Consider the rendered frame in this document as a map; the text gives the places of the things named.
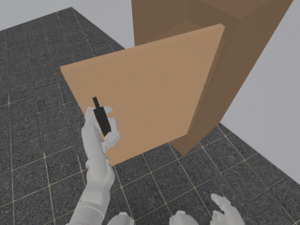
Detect cupboard door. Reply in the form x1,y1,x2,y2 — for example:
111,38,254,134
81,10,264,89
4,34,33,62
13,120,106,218
60,23,225,166

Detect left robot shin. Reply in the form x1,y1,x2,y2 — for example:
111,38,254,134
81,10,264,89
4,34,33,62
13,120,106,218
119,212,128,216

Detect left robot hand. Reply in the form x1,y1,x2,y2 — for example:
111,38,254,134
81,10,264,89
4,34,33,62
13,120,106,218
82,106,121,159

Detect left robot forearm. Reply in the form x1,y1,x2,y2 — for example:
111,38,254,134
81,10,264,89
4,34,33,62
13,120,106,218
66,155,115,225

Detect left robot thigh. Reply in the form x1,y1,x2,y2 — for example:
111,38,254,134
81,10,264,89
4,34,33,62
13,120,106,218
107,215,134,225

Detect right robot hand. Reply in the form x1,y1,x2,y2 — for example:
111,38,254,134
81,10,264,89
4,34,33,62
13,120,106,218
210,193,246,225

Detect handle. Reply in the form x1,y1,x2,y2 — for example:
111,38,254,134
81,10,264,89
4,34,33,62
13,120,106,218
93,97,112,137

